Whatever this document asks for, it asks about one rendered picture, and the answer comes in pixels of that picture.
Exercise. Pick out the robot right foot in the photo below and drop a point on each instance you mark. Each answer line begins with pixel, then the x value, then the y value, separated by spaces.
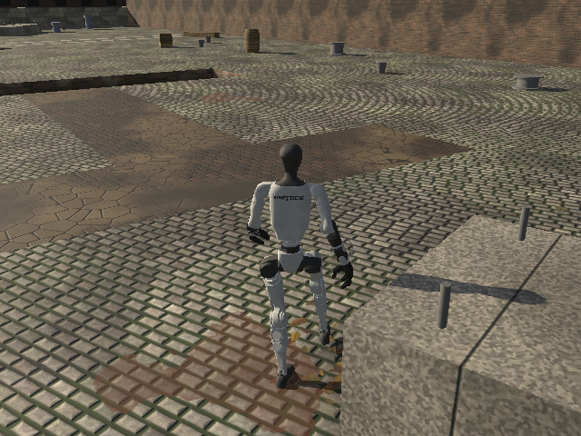
pixel 325 336

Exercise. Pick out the robot left foot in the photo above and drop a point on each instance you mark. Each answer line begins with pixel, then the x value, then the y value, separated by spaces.
pixel 281 380

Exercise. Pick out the robot right hand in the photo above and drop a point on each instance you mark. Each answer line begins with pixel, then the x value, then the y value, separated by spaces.
pixel 348 269

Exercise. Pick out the left robot upper arm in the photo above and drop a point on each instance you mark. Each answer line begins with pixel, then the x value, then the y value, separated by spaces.
pixel 257 204

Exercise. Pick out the right robot forearm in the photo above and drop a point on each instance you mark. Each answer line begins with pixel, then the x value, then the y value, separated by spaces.
pixel 337 246

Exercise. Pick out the robot foot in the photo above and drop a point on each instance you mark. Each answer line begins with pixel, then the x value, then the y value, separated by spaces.
pixel 325 336
pixel 281 380

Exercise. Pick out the right robot upper arm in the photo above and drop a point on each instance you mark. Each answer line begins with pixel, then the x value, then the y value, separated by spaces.
pixel 323 205

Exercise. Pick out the left robot forearm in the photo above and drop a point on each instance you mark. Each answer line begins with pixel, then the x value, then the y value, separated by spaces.
pixel 251 231

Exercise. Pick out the robot left hand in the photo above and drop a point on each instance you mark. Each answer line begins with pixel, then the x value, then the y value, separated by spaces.
pixel 262 234

